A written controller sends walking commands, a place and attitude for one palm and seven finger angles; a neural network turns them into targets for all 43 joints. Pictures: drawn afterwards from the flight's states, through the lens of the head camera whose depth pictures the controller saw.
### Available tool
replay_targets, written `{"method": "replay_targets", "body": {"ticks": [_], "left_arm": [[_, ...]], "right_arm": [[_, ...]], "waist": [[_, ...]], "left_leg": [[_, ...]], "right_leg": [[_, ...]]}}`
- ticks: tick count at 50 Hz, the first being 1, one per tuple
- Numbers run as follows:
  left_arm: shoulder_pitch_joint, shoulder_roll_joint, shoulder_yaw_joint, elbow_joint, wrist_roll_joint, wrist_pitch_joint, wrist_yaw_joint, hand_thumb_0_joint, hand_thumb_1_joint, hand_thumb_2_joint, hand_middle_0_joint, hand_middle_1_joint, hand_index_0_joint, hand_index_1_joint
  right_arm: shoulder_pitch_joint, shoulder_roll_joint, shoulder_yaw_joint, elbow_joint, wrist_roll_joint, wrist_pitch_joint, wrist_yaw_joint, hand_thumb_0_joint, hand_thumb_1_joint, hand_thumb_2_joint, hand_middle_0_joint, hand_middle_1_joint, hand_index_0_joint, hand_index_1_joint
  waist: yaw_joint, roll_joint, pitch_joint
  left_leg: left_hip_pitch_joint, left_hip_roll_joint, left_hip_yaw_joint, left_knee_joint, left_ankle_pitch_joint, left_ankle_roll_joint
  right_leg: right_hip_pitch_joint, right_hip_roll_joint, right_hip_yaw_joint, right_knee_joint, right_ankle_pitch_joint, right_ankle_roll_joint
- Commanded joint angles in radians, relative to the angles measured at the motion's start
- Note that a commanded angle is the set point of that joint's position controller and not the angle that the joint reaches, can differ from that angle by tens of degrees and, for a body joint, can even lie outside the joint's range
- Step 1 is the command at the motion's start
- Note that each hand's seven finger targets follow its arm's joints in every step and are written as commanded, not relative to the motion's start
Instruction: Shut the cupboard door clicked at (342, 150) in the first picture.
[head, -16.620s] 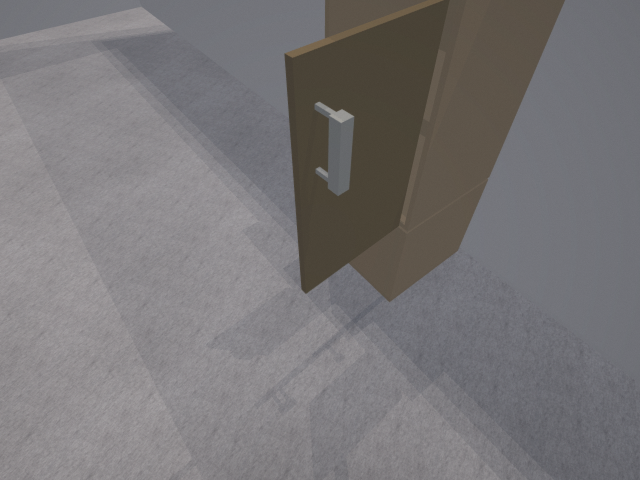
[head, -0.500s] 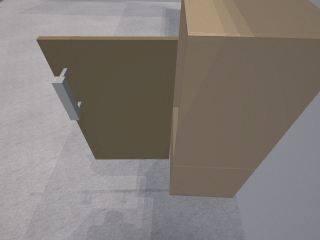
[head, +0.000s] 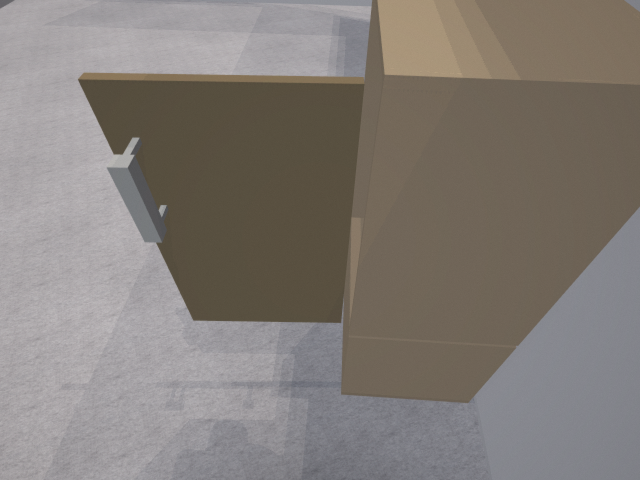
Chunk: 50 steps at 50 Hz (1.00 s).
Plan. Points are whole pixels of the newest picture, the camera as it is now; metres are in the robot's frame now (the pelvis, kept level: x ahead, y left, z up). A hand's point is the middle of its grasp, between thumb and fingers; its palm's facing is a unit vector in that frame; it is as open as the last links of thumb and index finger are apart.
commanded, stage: shuffle to correct the standing spot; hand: left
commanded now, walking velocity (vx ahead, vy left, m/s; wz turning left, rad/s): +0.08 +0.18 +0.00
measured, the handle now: (145, 191) +0.47 +0.30 +0.09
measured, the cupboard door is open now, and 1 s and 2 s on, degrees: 93 93 93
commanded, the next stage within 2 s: come to a stop and stand still in 0.20 s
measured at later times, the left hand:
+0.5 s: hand out of the picture +0.09 +0.21 -0.17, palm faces +0.06 -0.97 -0.22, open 7.4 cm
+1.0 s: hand out of the picture +0.04 +0.23 -0.18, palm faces +0.02 -0.97 -0.23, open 7.4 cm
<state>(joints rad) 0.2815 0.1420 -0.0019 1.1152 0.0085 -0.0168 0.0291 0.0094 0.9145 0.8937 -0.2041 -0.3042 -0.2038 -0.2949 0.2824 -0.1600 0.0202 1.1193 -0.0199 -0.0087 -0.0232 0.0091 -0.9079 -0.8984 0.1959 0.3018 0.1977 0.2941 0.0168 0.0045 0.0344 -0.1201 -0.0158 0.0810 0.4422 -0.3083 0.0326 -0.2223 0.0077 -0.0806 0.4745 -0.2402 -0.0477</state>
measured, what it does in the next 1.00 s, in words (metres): steps on the spot: right foot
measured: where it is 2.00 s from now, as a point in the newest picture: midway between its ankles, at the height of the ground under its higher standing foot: outside the picture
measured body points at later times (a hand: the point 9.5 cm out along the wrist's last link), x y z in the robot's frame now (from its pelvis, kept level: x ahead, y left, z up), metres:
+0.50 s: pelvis +0.03 +0.03 -0.01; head +0.06 +0.02 +0.44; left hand +0.08 +0.26 -0.16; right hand +0.01 -0.17 -0.18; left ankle -0.04 +0.10 -0.74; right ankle +0.03 -0.07 -0.74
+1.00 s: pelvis +0.02 +0.04 -0.01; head +0.02 +0.04 +0.44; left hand +0.04 +0.28 -0.16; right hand +0.08 -0.21 -0.15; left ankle -0.03 +0.10 -0.74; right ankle +0.03 -0.07 -0.74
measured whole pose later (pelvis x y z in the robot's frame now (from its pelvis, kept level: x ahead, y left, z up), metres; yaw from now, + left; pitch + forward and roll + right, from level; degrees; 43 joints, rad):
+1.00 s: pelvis +0.02 +0.04 -0.01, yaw +0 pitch -1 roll -1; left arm 0.28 0.19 -0.01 1.04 0.01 -0.01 0.04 0.01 0.91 0.89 -0.20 -0.30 -0.20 -0.29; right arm 0.22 -0.22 0.00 1.01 -0.02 -0.01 -0.02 0.01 -0.90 -0.90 0.20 0.30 0.20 0.29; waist 0.00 0.01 0.02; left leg -0.12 -0.03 0.10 0.50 -0.36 0.07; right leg -0.23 -0.01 -0.08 0.53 -0.27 -0.02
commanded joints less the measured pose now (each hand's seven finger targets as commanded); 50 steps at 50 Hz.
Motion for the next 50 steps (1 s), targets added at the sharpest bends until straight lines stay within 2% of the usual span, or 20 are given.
{"method": "replay_targets", "body": {"ticks": [1, 5, 7, 9, 11, 14, 18, 20, 22, 23, 25, 27, 29, 33, 34, 35, 37, 40, 43, 50], "left_arm": [[0.082, 0.167, 0.047, -0.047, 0.006, -0.009, 0.015, 0.000, 0.900, 0.900, -0.200, -0.300, -0.200, -0.300], [0.052, 0.170, 0.069, -0.075, 0.010, -0.004, 0.018, 0.000, 0.900, 0.900, -0.200, -0.300, -0.200, -0.300], [0.029, 0.152, 0.068, -0.092, 0.008, 0.004, 0.016, 0.000, 0.900, 0.900, -0.200, -0.300, -0.200, -0.300], [-0.003, 0.099, 0.057, -0.117, 0.010, 0.017, 0.011, 0.000, 0.900, 0.900, -0.200, -0.300, -0.200, -0.300], [-0.044, 0.086, 0.047, -0.142, 0.014, 0.026, 0.014, 0.000, 0.900, 0.900, -0.200, -0.300, -0.200, -0.300], [-0.069, 0.071, 0.051, -0.153, 0.011, 0.027, 0.009, 0.000, 0.900, 0.900, -0.200, -0.300, -0.200, -0.300], [-0.029, 0.045, 0.045, -0.144, 0.008, 0.024, 0.011, 0.000, 0.900, 0.900, -0.200, -0.300, -0.200, -0.300], [0.049, 0.062, 0.044, -0.116, 0.006, 0.007, 0.015, 0.000, 0.900, 0.900, -0.200, -0.300, -0.200, -0.300], [0.100, 0.142, 0.048, -0.088, 0.004, -0.008, 0.021, 0.000, 0.900, 0.900, -0.200, -0.300, -0.200, -0.300], [0.079, 0.157, 0.048, -0.085, 0.000, -0.010, 0.020, 0.000, 0.900, 0.900, -0.200, -0.300, -0.200, -0.300], [0.022, 0.149, 0.047, -0.100, 0.006, -0.008, 0.022, 0.000, 0.900, 0.900, -0.200, -0.300, -0.200, -0.300], [-0.042, 0.124, 0.038, -0.117, 0.001, -0.006, 0.018, 0.000, 0.900, 0.900, -0.200, -0.300, -0.200, -0.300], [-0.060, 0.091, 0.036, -0.122, -0.004, 0.005, 0.015, 0.000, 0.900, 0.900, -0.200, -0.300, -0.200, -0.300], [-0.027, 0.085, 0.027, -0.087, -0.002, 0.016, 0.017, 0.000, 0.900, 0.900, -0.200, -0.300, -0.200, -0.300], [-0.007, 0.231, 0.020, -0.127, -0.004, 0.003, 0.022, 0.000, 0.900, 0.900, -0.200, -0.300, -0.200, -0.300], [0.013, 0.168, 0.029, -0.138, 0.003, 0.006, 0.025, 0.000, 0.900, 0.900, -0.200, -0.300, -0.200, -0.300], [0.021, 0.142, 0.023, -0.139, -0.002, -0.005, 0.024, 0.000, 0.900, 0.900, -0.200, -0.300, -0.200, -0.300], [0.019, 0.152, 0.017, -0.140, 0.004, -0.007, 0.021, 0.000, 0.900, 0.900, -0.200, -0.300, -0.200, -0.300], [0.001, 0.174, 0.019, -0.147, 0.006, -0.016, 0.020, 0.000, 0.900, 0.900, -0.200, -0.300, -0.200, -0.300], [0.023, 0.183, 0.011, -0.133, 0.003, -0.013, 0.019, 0.000, 0.900, 0.900, -0.200, -0.300, -0.200, -0.300]], "right_arm": [[0.094, -0.057, -0.018, -0.031, 0.001, 0.006, -0.001, 0.000, -0.900, -0.900, 0.200, 0.300, 0.200, 0.300], [0.124, -0.047, -0.025, -0.034, 0.001, 0.002, 0.002, 0.000, -0.900, -0.900, 0.200, 0.300, 0.200, 0.300], [0.152, -0.056, -0.027, -0.031, 0.000, -0.006, 0.002, 0.000, -0.900, -0.900, 0.200, 0.300, 0.200, 0.300], [0.177, -0.108, -0.038, -0.037, -0.004, -0.009, -0.006, 0.000, -0.900, -0.900, 0.200, 0.300, 0.200, 0.300], [0.184, -0.107, -0.034, -0.053, -0.006, -0.006, -0.014, 0.000, -0.900, -0.900, 0.200, 0.300, 0.200, 0.300], [0.150, -0.117, -0.039, -0.084, -0.012, -0.002, -0.016, 0.000, -0.900, -0.900, 0.200, 0.300, 0.200, 0.300], [0.125, -0.114, -0.039, -0.091, -0.008, -0.011, -0.022, 0.000, -0.900, -0.900, 0.200, 0.300, 0.200, 0.300], [0.103, -0.103, -0.037, -0.087, 0.004, -0.020, -0.025, 0.000, -0.900, -0.900, 0.200, 0.300, 0.200, 0.300], [0.121, -0.074, -0.041, -0.094, 0.017, -0.022, -0.021, 0.000, -0.900, -0.900, 0.200, 0.300, 0.200, 0.300], [0.119, -0.044, -0.040, -0.086, 0.017, -0.010, -0.017, 0.000, -0.900, -0.900, 0.200, 0.300, 0.200, 0.300], [0.096, -0.018, -0.037, -0.070, 0.012, 0.004, -0.015, 0.000, -0.900, -0.900, 0.200, 0.300, 0.200, 0.300], [0.131, -0.009, -0.030, -0.036, 0.009, -0.004, -0.011, 0.000, -0.900, -0.900, 0.200, 0.300, 0.200, 0.300], [0.110, -0.045, -0.034, -0.020, 0.000, -0.024, -0.015, 0.000, -0.900, -0.900, 0.200, 0.300, 0.200, 0.300], [0.079, -0.078, -0.031, -0.023, 0.003, -0.029, -0.029, 0.000, -0.900, -0.900, 0.200, 0.300, 0.200, 0.300], [0.059, -0.163, -0.045, -0.111, -0.001, -0.025, -0.023, 0.000, -0.900, -0.900, 0.200, 0.300, 0.200, 0.300], [0.033, -0.202, -0.070, -0.142, -0.007, -0.040, -0.026, 0.000, -0.900, -0.900, 0.200, 0.300, 0.200, 0.300], [0.020, -0.153, -0.063, -0.162, -0.003, -0.034, -0.023, 0.000, -0.900, -0.900, 0.200, 0.300, 0.200, 0.300], [0.005, -0.127, -0.050, -0.179, -0.002, -0.007, -0.010, 0.000, -0.900, -0.900, 0.200, 0.300, 0.200, 0.300], [0.008, -0.145, -0.050, -0.168, -0.001, -0.010, -0.009, 0.000, -0.900, -0.900, 0.200, 0.300, 0.200, 0.300], [-0.037, -0.175, -0.043, -0.143, 0.004, -0.013, -0.007, 0.000, -0.900, -0.900, 0.200, 0.300, 0.200, 0.300]], "waist": [[0.001, -0.115, 0.055], [-0.011, -0.088, 0.046], [-0.019, -0.002, 0.032], [-0.022, 0.216, 0.035], [-0.031, 0.173, 0.052], [-0.020, 0.070, 0.046], [0.004, 0.052, 0.026], [0.044, -0.006, 0.000], [0.018, -0.121, -0.049], [0.003, -0.188, -0.053], [-0.006, -0.226, -0.006], [-0.039, -0.124, -0.017], [-0.015, 0.085, 0.005], [-0.001, 0.067, -0.004], [-0.021, 0.117, -0.011], [-0.014, 0.080, -0.071], [-0.011, 0.064, -0.143], [-0.027, -0.065, 0.007], [-0.041, 0.015, 0.020], [-0.028, -0.016, 0.009]], "left_leg": [[-0.176, 0.044, -0.040, 0.052, -0.038, -0.018], [-0.128, 0.048, -0.046, 0.016, -0.010, -0.016], [-0.071, 0.067, -0.071, -0.063, 0.074, -0.005], [-0.016, 0.203, -0.227, -0.130, 0.348, 0.072], [0.070, 0.265, -0.290, -0.128, 0.593, 0.165], [0.076, 0.257, -0.254, -0.085, 0.720, 0.199], [0.043, 0.225, -0.203, -0.061, 0.787, 0.153], [0.005, 0.177, -0.162, 0.024, 0.780, 0.082], [-0.150, 0.054, -0.086, 0.122, 0.305, -0.011], [-0.158, 0.024, -0.068, 0.127, 0.042, -0.029], [-0.151, 0.042, -0.070, 0.104, -0.125, -0.026], [-0.026, 0.066, -0.083, -0.070, 0.111, -0.021], [-0.017, 0.150, -0.149, -0.114, 0.490, 0.009], [0.049, 0.167, -0.145, -0.095, 0.686, 0.020], [0.081, 0.120, -0.168, -0.123, 0.756, -0.025], [0.082, 0.173, -0.168, -0.026, 0.792, -0.034], [0.044, 0.145, -0.156, -0.003, 0.611, -0.017], [-0.119, 0.090, -0.121, -0.011, 0.114, -0.005], [-0.089, 0.100, -0.131, -0.033, 0.190, 0.001], [-0.055, 0.113, -0.118, -0.051, 0.223, 0.007]], "right_leg": [[0.043, -0.292, 0.335, -0.202, -0.077, -0.108], [-0.017, -0.296, 0.298, -0.145, -0.013, -0.112], [-0.039, -0.219, 0.198, -0.028, 0.033, -0.077], [-0.124, -0.078, 0.020, 0.180, -0.082, -0.007], [-0.264, -0.052, 0.011, 0.362, -0.320, 0.016], [-0.260, -0.070, 0.003, 0.401, -0.300, 0.014], [-0.113, -0.062, 0.000, 0.217, -0.158, 0.023], [0.043, -0.081, 0.048, 0.000, 0.088, 0.015], [0.188, -0.288, 0.279, 0.017, 0.577, -0.107], [0.169, -0.347, 0.306, -0.009, 0.640, -0.156], [0.092, -0.334, 0.283, -0.034, 0.580, -0.165], [0.017, -0.229, 0.189, -0.005, 0.399, -0.086], [0.029, -0.117, 0.103, 0.050, 0.248, -0.007], [0.041, -0.096, 0.085, 0.019, 0.140, 0.013], [0.043, -0.055, 0.054, 0.050, 0.071, -0.009], [-0.007, -0.073, 0.054, 0.070, 0.035, -0.007], [0.058, -0.095, 0.074, 0.040, 0.130, -0.023], [0.027, -0.157, 0.179, -0.031, 0.140, -0.034], [-0.005, -0.144, 0.168, -0.017, 0.195, -0.028], [0.027, -0.136, 0.156, -0.034, 0.239, -0.015]]}}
